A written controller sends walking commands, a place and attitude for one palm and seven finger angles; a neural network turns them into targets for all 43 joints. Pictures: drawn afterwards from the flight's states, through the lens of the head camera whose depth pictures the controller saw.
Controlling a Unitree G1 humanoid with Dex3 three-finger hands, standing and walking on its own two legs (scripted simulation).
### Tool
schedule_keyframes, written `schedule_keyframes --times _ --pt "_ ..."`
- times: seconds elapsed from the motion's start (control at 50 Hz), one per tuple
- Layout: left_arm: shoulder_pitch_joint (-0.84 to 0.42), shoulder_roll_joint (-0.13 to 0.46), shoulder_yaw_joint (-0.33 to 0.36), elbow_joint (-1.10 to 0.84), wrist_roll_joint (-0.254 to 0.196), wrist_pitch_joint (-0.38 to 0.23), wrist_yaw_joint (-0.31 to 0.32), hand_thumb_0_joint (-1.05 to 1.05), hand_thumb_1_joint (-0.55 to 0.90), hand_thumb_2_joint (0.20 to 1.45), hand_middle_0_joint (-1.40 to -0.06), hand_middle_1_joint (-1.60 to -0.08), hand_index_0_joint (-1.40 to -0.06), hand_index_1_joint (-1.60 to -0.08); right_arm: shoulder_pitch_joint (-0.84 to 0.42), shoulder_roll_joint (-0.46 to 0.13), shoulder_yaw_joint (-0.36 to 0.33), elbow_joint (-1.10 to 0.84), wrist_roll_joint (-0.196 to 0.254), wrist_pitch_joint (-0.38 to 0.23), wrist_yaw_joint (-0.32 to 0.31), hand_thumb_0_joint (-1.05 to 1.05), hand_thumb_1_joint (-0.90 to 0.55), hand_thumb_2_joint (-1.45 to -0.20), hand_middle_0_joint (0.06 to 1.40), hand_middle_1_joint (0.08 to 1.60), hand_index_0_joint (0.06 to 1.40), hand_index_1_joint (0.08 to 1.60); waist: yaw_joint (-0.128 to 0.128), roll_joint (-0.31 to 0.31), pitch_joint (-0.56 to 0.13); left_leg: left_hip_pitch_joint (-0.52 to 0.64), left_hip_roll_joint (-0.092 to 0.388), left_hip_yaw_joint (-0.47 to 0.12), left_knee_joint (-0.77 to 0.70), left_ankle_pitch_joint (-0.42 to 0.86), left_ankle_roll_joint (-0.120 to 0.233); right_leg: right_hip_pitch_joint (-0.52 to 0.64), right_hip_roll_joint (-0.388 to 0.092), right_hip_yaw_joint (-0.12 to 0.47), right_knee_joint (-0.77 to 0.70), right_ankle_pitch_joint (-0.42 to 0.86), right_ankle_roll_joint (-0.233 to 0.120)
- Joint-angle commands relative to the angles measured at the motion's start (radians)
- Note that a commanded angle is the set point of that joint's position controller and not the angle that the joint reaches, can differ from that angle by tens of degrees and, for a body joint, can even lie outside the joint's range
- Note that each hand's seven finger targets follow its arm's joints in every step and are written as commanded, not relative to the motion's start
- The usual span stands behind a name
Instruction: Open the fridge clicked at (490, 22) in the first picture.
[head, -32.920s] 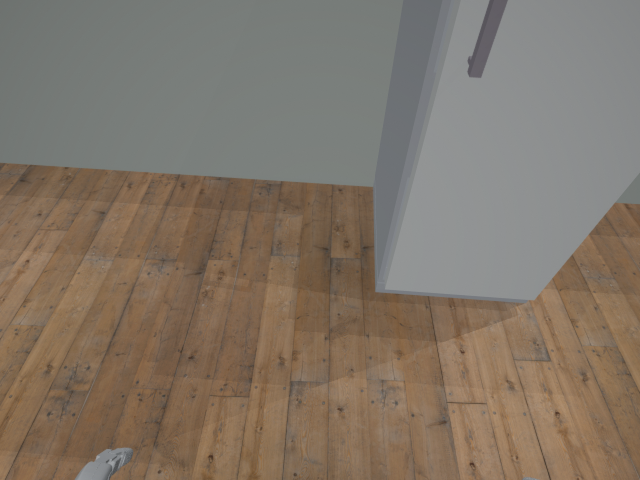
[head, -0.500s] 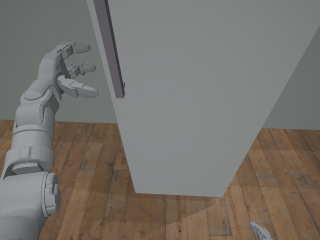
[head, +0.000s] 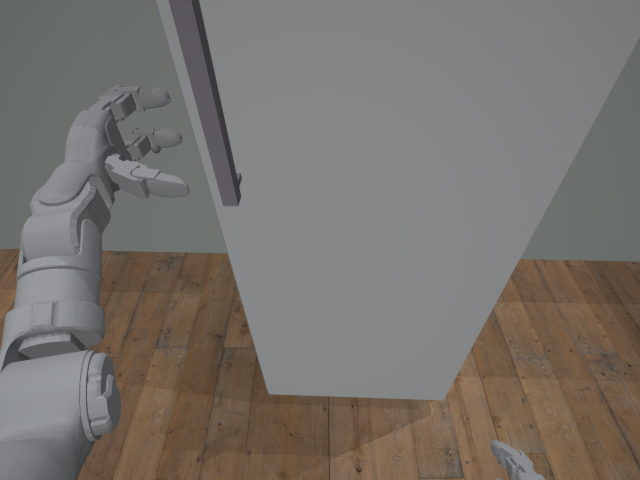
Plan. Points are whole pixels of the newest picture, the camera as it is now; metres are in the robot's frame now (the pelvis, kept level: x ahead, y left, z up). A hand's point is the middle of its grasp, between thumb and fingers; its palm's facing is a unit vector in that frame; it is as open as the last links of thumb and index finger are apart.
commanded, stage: feel for the door with the fingertips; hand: left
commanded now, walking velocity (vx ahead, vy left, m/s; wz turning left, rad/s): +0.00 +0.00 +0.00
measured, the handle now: (212, 94) +0.47 +0.15 +0.27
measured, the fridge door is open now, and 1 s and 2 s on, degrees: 0 0 0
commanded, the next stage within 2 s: slide the fingers in behind the handle in 0.88 s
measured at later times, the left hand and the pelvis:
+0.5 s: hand (189, 146) +0.41 +0.17 +0.24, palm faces +0.00 -1.00 +0.00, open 14.0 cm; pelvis -0.01 +0.00 +0.00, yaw +1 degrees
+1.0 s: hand (180, 140) +0.43 +0.18 +0.24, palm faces +0.03 -1.00 -0.01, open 13.7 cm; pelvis -0.02 +0.00 +0.00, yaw +2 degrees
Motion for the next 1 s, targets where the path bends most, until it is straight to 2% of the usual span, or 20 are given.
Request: schedule_keyframes --times 0.0,0.08,0.12,0.16,0.22,0.26,0.3,0.36,0.4,0.46,0.52,0.54,0.56,0.58,0.66,0.76,0.8,0.9,0.96,0.98 --pt "-0.527 0.256 0.027 -0.249 -0.021 -0.052 -0.002 0.000 -0.500 0.300 -0.300 -1.200 -0.300 -1.200 -0.092 -0.124 -0.052 -0.144 -0.005 -0.047 -0.013 0.000 -0.900 -0.900 0.200 0.300 0.200 0.300 0.000 0.008 -0.297 0.168 0.000 -0.064 0.000 0.347 0.028 0.042 -0.002 0.022 -0.026 0.384 -0.015" --pt "-0.534 0.204 -0.011 -0.280 -0.045 -0.052 -0.026 0.000 -0.500 0.300 -0.300 -1.200 -0.300 -1.200 -0.108 -0.121 -0.051 -0.149 -0.004 -0.049 -0.017 0.000 -0.900 -0.900 0.200 0.300 0.200 0.300 -0.003 0.006 -0.328 0.194 -0.004 -0.066 0.007 0.363 0.029 0.048 -0.003 0.020 -0.020 0.406 -0.017" --pt "-0.514 0.158 -0.037 -0.245 -0.054 -0.038 -0.027 0.000 -0.500 0.300 -0.300 -1.200 -0.300 -1.200 -0.111 -0.116 -0.048 -0.142 -0.002 -0.051 -0.015 0.000 -0.900 -0.900 0.200 0.300 0.200 0.300 -0.006 -0.010 -0.288 0.185 -0.004 -0.072 0.007 0.342 0.026 0.017 0.001 0.015 -0.024 0.380 -0.016" --pt "-0.508 0.170 -0.029 -0.214 -0.053 -0.027 -0.017 0.000 -0.500 0.300 -0.300 -1.200 -0.300 -1.200 -0.107 -0.123 -0.052 -0.129 -0.003 -0.046 -0.014 0.000 -0.900 -0.900 0.200 0.300 0.200 0.300 -0.004 -0.042 -0.272 0.173 -0.004 -0.070 0.005 0.321 0.027 0.015 -0.002 0.014 -0.031 0.362 -0.016" --pt "-0.545 0.145 -0.043 -0.207 -0.045 -0.011 0.011 0.000 -0.500 0.300 -0.300 -1.200 -0.300 -1.200 -0.118 -0.116 -0.046 -0.130 -0.004 -0.042 -0.013 0.000 -0.900 -0.900 0.200 0.300 0.200 0.300 -0.003 -0.018 -0.248 0.147 -0.009 -0.076 -0.005 0.287 0.024 -0.004 -0.003 0.014 -0.032 0.321 -0.017" --pt "-0.540 0.169 -0.019 -0.235 -0.039 -0.024 0.037 0.000 -0.500 0.300 -0.300 -1.200 -0.300 -1.200 -0.120 -0.115 -0.048 -0.131 -0.009 -0.039 -0.009 0.000 -0.900 -0.900 0.200 0.300 0.200 0.300 0.009 -0.027 -0.277 0.152 -0.006 -0.076 -0.004 0.298 0.023 0.022 -0.005 0.015 -0.031 0.320 -0.019" --pt "-0.576 0.147 -0.031 -0.290 -0.030 -0.039 0.057 0.000 -0.500 0.300 -0.300 -1.200 -0.300 -1.200 -0.130 -0.105 -0.044 -0.143 -0.011 -0.040 -0.007 0.000 -0.900 -0.900 0.200 0.300 0.200 0.300 0.009 0.000 -0.318 0.177 -0.007 -0.080 -0.002 0.333 0.021 0.038 -0.004 0.017 -0.019 0.344 -0.021" --pt "-0.555 0.142 -0.023 -0.260 -0.033 -0.051 0.076 0.000 -0.500 0.300 -0.300 -1.200 -0.300 -1.200 -0.125 -0.105 -0.045 -0.133 -0.017 -0.036 -0.006 0.000 -0.900 -0.900 0.200 0.300 0.200 0.300 0.009 -0.062 -0.303 0.164 -0.001 -0.077 -0.008 0.313 0.024 0.044 0.000 0.015 -0.028 0.330 -0.015" --pt "-0.566 0.134 -0.023 -0.276 -0.027 -0.050 0.084 0.000 -0.500 0.300 -0.300 -1.200 -0.300 -1.200 -0.133 -0.102 -0.042 -0.137 -0.017 -0.034 -0.006 0.000 -0.900 -0.900 0.200 0.300 0.200 0.300 0.012 -0.040 -0.313 0.163 -0.003 -0.073 -0.015 0.310 0.023 0.055 -0.002 0.019 -0.024 0.334 -0.017" --pt "-0.541 0.190 0.017 -0.212 -0.010 -0.039 0.099 0.000 -0.500 0.300 -0.300 -1.200 -0.300 -1.200 -0.120 -0.109 -0.044 -0.127 -0.019 -0.024 -0.008 0.000 -0.900 -0.900 0.200 0.300 0.200 0.300 0.020 -0.064 -0.288 0.129 -0.002 -0.067 -0.022 0.286 0.024 0.066 -0.003 0.022 -0.036 0.314 -0.013" --pt "-0.605 0.155 -0.027 -0.161 0.002 -0.027 0.103 0.000 -0.500 0.300 -0.300 -1.200 -0.300 -1.200 -0.108 -0.108 -0.041 -0.117 -0.017 -0.023 -0.013 0.000 -0.900 -0.900 0.200 0.300 0.200 0.300 -0.004 -0.046 -0.244 0.110 -0.001 -0.067 -0.031 0.235 0.024 0.029 -0.004 0.023 -0.049 0.267 -0.011" --pt "-0.611 0.151 -0.030 -0.161 0.003 -0.028 0.102 0.000 -0.500 0.300 -0.300 -1.200 -0.300 -1.200 -0.106 -0.106 -0.042 -0.119 -0.016 -0.025 -0.014 0.000 -0.900 -0.900 0.200 0.300 0.200 0.300 -0.004 -0.022 -0.245 0.117 0.000 -0.067 -0.030 0.233 0.024 0.020 -0.004 0.026 -0.050 0.261 -0.013" --pt "-0.610 0.176 -0.012 -0.146 0.002 -0.037 0.102 0.000 -0.500 0.300 -0.300 -1.200 -0.300 -1.200 -0.098 -0.114 -0.047 -0.117 -0.018 -0.025 -0.016 0.000 -0.900 -0.900 0.200 0.300 0.200 0.300 -0.002 -0.061 -0.261 0.118 0.000 -0.069 -0.030 0.245 0.026 0.041 -0.004 0.023 -0.052 0.272 -0.012" --pt "-0.613 0.186 -0.005 -0.143 0.001 -0.042 0.097 0.000 -0.500 0.300 -0.300 -1.200 -0.300 -1.200 -0.098 -0.114 -0.047 -0.120 -0.017 -0.026 -0.019 0.000 -0.900 -0.900 0.200 0.300 0.200 0.300 -0.001 -0.047 -0.269 0.120 -0.002 -0.066 -0.029 0.249 0.029 0.046 -0.005 0.028 -0.051 0.283 -0.012" --pt "-0.663 0.146 -0.046 -0.148 -0.005 -0.085 0.074 0.000 -0.500 0.300 -0.300 -1.200 -0.300 -1.200 -0.076 -0.115 -0.052 -0.115 -0.018 -0.040 -0.020 0.000 -0.900 -0.900 0.200 0.300 0.200 0.300 -0.015 -0.023 -0.314 0.158 -0.002 -0.070 -0.019 0.281 0.026 0.045 -0.002 0.024 -0.043 0.307 -0.016" --pt "-0.686 0.153 -0.041 -0.082 -0.014 -0.102 0.064 0.000 -0.500 0.300 -0.300 -1.200 -0.300 -1.200 -0.050 -0.124 -0.056 -0.091 -0.017 -0.052 -0.021 0.000 -0.900 -0.900 0.200 0.300 0.200 0.300 -0.023 -0.040 -0.277 0.145 -0.002 -0.073 -0.020 0.252 0.027 0.014 0.003 0.021 -0.053 0.275 -0.015" --pt "-0.727 0.137 -0.056 -0.112 -0.013 -0.111 0.066 0.000 -0.500 0.300 -0.300 -1.200 -0.300 -1.200 -0.051 -0.121 -0.057 -0.090 -0.017 -0.062 -0.020 0.000 -0.900 -0.900 0.200 0.300 0.200 0.300 -0.028 0.003 -0.301 0.169 -0.002 -0.077 -0.015 0.263 0.026 0.000 0.003 0.024 -0.046 0.279 -0.017" --pt "-0.782 0.112 -0.083 -0.019 -0.010 -0.117 0.072 0.000 -0.500 0.300 -0.300 -1.200 -0.300 -1.200 -0.028 -0.126 -0.056 -0.063 -0.018 -0.071 -0.023 0.000 -0.900 -0.900 0.200 0.300 0.200 0.300 -0.049 -0.035 -0.251 0.135 -0.003 -0.081 -0.016 0.208 0.028 -0.040 0.004 0.021 -0.057 0.229 -0.012" --pt "-0.789 0.152 -0.054 0.046 -0.003 -0.131 0.074 0.000 -0.500 0.300 -0.300 -1.200 -0.300 -1.200 -0.007 -0.134 -0.060 -0.050 -0.023 -0.075 -0.023 0.000 -0.900 -0.900 0.200 0.300 0.200 0.300 -0.046 -0.047 -0.251 0.124 -0.004 -0.083 -0.016 0.195 0.027 -0.043 0.002 0.021 -0.057 0.209 -0.013" --pt "-0.828 0.153 -0.062 0.020 0.001 -0.143 0.073 0.000 -0.500 0.300 -0.300 -1.200 -0.300 -1.200 -0.007 -0.135 -0.058 -0.052 -0.023 -0.078 -0.023 0.000 -0.900 -0.900 0.200 0.300 0.200 0.300 -0.051 -0.016 -0.281 0.138 -0.003 -0.083 -0.012 0.211 0.026 -0.038 -0.001 0.025 -0.050 0.226 -0.014"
